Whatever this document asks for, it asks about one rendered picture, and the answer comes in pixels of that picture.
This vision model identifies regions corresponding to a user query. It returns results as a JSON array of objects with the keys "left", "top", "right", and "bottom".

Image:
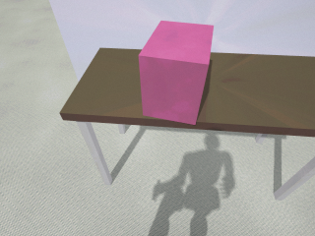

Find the carton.
[{"left": 138, "top": 21, "right": 214, "bottom": 125}]

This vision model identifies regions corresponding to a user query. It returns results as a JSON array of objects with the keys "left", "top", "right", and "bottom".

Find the table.
[{"left": 59, "top": 47, "right": 315, "bottom": 201}]

